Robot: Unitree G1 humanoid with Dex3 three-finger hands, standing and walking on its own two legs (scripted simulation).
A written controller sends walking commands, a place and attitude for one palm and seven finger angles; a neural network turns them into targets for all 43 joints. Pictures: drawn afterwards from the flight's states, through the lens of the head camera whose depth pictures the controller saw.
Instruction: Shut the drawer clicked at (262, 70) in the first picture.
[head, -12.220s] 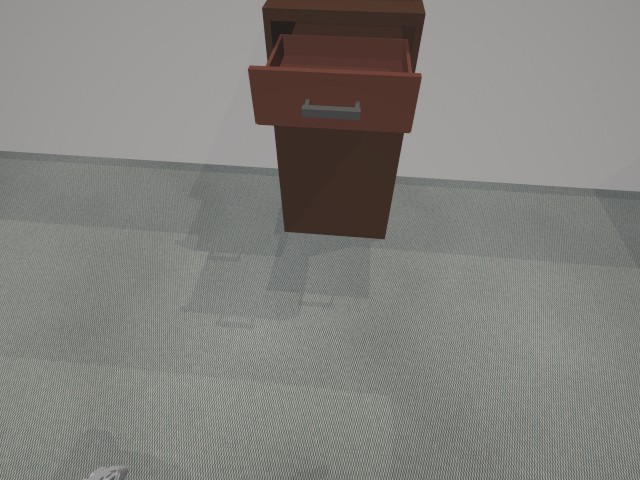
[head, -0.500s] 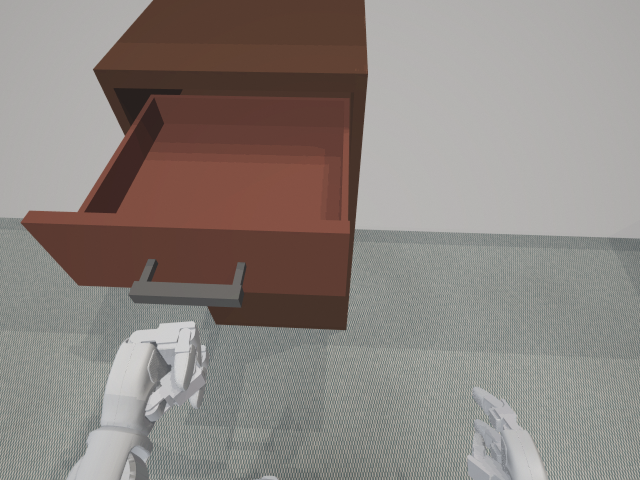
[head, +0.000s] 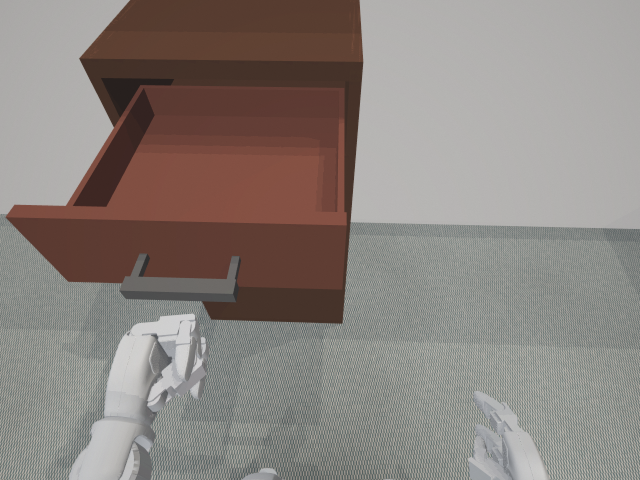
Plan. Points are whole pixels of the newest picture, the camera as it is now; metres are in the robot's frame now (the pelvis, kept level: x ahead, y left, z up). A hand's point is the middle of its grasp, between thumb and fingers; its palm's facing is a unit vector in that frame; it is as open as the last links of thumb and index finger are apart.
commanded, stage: bring the fist close to the handle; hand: left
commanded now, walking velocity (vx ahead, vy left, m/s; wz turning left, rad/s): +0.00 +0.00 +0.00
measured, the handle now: (184, 275) +0.35 +0.18 +0.07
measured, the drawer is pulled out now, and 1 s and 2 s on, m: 0.30 0.25 0.12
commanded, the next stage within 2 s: push the drawer shut in 0.02 s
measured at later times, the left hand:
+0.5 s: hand (206, 333) +0.27 +0.14 +0.06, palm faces -0.05 -1.00 -0.05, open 3.1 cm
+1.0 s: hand (210, 299) +0.32 +0.15 +0.06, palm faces -0.04 -1.00 -0.05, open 3.0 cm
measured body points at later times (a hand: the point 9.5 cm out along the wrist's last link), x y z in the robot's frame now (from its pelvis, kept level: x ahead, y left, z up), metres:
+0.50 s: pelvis +0.00 +0.00 +0.00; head +0.04 -0.01 +0.45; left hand +0.27 +0.20 +0.07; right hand +0.16 -0.24 -0.09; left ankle +0.01 +0.12 -0.68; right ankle -0.01 -0.11 -0.68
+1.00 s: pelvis -0.03 +0.00 +0.00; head +0.03 +0.00 +0.45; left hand +0.31 +0.20 +0.07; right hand +0.12 -0.24 -0.10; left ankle +0.01 +0.12 -0.68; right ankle -0.01 -0.11 -0.68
